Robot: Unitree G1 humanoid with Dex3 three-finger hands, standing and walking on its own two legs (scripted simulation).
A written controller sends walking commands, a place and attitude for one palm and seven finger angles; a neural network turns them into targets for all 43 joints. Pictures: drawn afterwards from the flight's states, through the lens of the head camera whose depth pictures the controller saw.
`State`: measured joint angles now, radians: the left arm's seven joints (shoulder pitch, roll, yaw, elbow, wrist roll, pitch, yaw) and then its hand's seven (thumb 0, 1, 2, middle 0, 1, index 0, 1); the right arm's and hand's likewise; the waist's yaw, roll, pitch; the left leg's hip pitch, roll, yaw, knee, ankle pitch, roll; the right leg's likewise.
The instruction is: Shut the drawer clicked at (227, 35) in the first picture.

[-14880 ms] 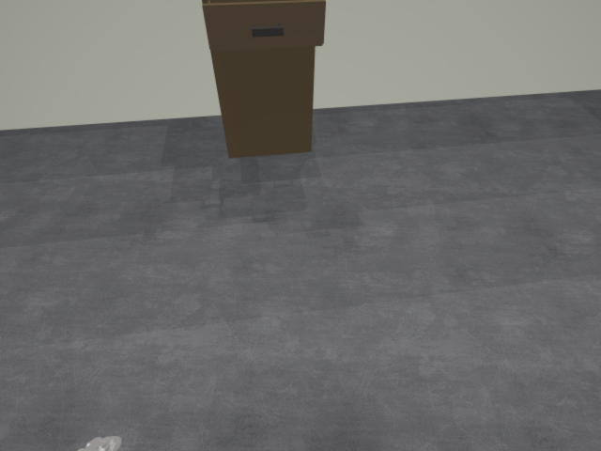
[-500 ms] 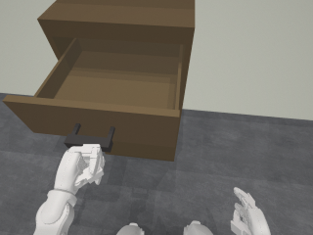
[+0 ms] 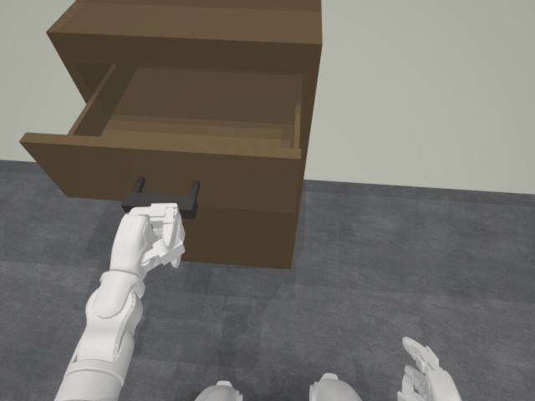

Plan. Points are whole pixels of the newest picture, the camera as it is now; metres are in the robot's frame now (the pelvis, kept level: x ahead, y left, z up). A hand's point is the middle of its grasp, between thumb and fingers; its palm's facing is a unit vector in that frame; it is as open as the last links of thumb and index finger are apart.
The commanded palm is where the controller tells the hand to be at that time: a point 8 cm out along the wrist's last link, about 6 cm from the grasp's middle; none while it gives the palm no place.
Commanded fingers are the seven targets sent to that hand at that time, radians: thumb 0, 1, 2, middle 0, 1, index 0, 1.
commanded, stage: push the drawer shut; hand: left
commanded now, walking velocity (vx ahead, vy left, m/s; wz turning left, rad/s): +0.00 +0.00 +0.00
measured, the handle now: (164, 194) +0.41 +0.18 +0.06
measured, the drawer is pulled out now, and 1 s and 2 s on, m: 0.20 0.07 0.00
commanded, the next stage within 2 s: pull the fist back off the drawer in 1.98 s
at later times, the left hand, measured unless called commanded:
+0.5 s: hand (187, 206) +0.39 +0.14 +0.05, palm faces -0.07 -1.00 -0.06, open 2.9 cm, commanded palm +0.39 +0.19 +0.06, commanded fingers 0.00 0.90 0.90 -1.40 -1.60 -1.40 -1.60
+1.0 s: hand (196, 174) +0.46 +0.13 +0.05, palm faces -0.07 -1.00 -0.05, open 2.9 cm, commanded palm +0.45 +0.19 +0.06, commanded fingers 0.00 0.90 0.90 -1.40 -1.60 -1.40 -1.60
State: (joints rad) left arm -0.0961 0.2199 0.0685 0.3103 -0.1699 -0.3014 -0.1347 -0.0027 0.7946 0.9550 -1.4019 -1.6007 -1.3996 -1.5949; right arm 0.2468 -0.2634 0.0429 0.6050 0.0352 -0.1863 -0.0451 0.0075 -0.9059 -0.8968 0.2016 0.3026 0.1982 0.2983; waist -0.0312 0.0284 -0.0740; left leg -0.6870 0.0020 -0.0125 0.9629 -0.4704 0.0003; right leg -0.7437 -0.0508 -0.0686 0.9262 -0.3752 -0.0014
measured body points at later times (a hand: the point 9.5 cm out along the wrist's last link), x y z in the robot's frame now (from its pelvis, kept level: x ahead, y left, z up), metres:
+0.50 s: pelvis +0.01 +0.00 +0.00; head +0.09 -0.01 +0.44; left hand +0.39 +0.19 +0.06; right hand +0.12 -0.26 -0.11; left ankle +0.00 +0.12 -0.68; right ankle +0.05 -0.12 -0.68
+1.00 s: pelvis +0.00 +0.00 -0.01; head +0.10 -0.01 +0.43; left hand +0.45 +0.19 +0.06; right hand +0.06 -0.27 -0.13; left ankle +0.00 +0.12 -0.68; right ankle +0.05 -0.12 -0.68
